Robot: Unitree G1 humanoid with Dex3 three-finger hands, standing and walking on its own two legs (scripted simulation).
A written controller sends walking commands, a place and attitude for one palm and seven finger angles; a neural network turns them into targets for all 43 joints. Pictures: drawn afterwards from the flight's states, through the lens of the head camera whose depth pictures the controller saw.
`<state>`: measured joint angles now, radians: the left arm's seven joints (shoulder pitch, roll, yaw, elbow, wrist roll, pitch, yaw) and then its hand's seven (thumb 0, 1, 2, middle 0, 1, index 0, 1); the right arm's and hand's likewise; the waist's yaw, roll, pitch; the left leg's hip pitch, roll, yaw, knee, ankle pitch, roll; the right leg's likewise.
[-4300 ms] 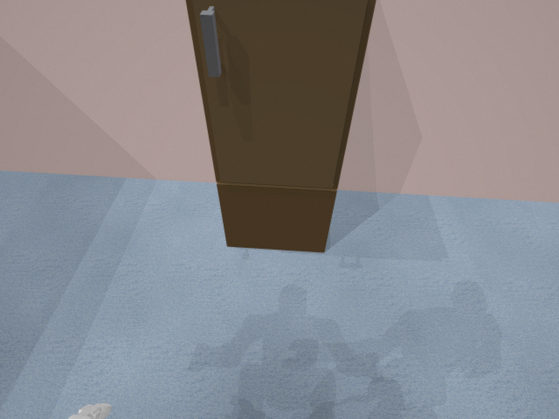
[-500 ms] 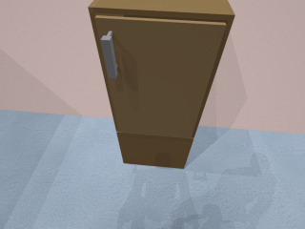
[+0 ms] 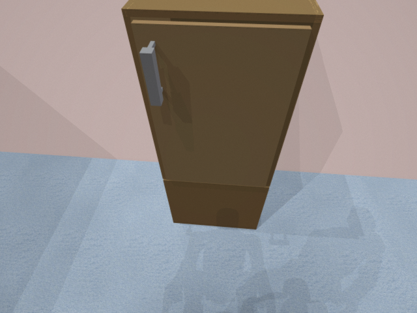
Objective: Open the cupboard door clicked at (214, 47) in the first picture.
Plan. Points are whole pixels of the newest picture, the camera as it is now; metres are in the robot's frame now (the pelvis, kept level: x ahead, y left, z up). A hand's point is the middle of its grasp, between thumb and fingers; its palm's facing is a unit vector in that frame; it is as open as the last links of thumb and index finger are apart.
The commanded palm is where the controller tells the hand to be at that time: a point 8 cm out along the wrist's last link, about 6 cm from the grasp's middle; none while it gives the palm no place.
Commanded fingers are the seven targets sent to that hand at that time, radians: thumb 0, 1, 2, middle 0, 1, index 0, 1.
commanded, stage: look again from close up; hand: left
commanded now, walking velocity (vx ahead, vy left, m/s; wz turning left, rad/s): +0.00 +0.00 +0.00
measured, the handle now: (154, 73) +0.61 +0.17 +0.14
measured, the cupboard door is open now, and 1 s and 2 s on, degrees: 0 0 0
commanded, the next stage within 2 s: shuffle to correct the standing spot in 0.34 s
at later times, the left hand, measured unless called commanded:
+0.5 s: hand out of the picture +0.02 +0.15 -0.17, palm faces +0.01 -0.98 -0.21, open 7.3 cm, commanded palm none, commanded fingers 0.00 0.90 0.90 -0.20 -0.30 -0.20 -0.30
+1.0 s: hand out of the picture +0.08 +0.16 -0.18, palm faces +0.04 -0.97 -0.22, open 7.3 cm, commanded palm none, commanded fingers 0.00 0.90 0.90 -0.20 -0.30 -0.20 -0.30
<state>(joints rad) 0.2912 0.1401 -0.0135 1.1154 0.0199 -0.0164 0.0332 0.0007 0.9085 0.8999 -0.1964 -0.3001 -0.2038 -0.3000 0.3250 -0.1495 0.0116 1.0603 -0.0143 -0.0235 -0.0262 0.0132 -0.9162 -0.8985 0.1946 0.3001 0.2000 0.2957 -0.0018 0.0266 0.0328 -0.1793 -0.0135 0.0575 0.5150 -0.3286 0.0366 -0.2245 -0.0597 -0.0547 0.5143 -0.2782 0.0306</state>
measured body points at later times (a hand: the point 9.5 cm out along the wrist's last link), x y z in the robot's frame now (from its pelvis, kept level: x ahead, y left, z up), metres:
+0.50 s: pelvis +0.01 -0.03 +0.00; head +0.02 -0.04 +0.45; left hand +0.02 +0.20 -0.15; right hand +0.01 -0.25 -0.16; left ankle -0.03 +0.09 -0.74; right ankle +0.00 -0.14 -0.74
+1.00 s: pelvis +0.06 -0.02 +0.00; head +0.09 -0.02 +0.45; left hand +0.07 +0.22 -0.16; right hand +0.04 -0.22 -0.17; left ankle -0.03 +0.09 -0.73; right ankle +0.02 -0.12 -0.73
